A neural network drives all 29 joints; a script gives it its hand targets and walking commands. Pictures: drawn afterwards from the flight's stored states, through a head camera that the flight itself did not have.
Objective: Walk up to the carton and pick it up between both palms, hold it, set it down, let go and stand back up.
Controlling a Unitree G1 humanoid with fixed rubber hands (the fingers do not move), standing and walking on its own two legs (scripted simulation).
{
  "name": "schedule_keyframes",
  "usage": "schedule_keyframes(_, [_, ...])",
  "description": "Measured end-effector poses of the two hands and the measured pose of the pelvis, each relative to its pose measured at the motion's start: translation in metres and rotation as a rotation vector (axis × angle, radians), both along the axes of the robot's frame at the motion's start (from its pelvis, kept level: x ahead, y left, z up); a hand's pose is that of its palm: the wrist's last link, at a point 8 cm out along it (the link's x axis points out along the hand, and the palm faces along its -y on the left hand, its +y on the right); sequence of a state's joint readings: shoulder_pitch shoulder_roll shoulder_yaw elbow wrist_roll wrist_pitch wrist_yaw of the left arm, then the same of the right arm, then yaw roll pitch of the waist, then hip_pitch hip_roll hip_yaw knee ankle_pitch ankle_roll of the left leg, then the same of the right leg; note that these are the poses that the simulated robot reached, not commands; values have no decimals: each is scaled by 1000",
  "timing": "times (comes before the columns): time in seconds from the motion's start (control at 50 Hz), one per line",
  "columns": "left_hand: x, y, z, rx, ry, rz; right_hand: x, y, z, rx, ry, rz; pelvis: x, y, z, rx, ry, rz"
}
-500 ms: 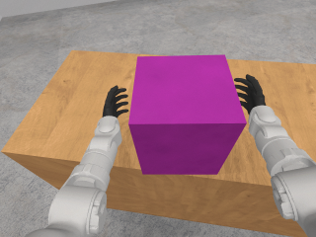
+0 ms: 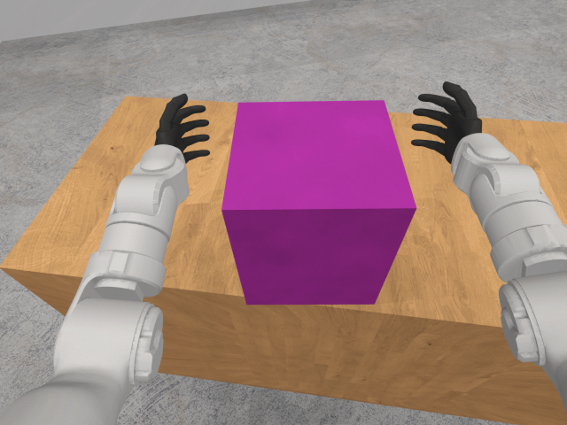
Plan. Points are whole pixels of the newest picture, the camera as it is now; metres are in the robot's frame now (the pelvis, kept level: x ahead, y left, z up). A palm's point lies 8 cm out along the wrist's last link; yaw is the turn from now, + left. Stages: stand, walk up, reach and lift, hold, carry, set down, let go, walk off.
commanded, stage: set down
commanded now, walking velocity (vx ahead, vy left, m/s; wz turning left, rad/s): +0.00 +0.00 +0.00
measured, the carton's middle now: (310, 209) +0.43 +0.03 +0.05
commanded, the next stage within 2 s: none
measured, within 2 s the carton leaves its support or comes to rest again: neither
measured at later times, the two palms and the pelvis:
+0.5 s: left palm (151, 139) +0.41 +0.23 +0.20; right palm (506, 131) +0.45 -0.20 +0.20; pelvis +0.01 +0.00 +0.01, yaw +1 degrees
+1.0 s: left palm (156, 221) +0.34 +0.22 +0.13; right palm (490, 226) +0.37 -0.19 +0.12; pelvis +0.00 +0.01 +0.01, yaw -1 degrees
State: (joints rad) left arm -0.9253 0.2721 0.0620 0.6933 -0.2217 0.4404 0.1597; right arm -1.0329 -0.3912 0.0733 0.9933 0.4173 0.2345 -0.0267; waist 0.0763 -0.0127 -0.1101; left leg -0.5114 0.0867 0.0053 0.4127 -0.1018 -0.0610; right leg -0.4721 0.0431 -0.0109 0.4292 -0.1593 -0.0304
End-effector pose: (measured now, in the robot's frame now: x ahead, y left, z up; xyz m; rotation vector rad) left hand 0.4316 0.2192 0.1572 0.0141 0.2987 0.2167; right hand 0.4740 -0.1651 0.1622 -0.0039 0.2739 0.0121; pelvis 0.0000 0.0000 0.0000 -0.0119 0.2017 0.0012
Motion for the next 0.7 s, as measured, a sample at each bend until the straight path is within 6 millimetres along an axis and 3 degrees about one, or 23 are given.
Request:
schedule_keyframes(0.22, [-9, 7, 21, -12, 0, -7, -9, -6, 18, 6, -18, -8, 3, 2, 3, 2, -48, 17])
schedule_keyframes(0.42, [-16, 9, 45, -6, -27, -24, -18, -27, 43, 4, -27, -22, 7, 3, 6, 3, -82, 15])
schedule_keyframes(0.56, [-27, 8, 28, -14, -8, -34, -36, -32, 32, -17, -29, -2, 11, 3, 8, 6, -127, 8])
schedule_keyframes(0.7, [-48, 8, -3, -17, 25, -27, -58, -31, -4, -3, 5, -11, 11, 4, 8, 9, -166, 5])
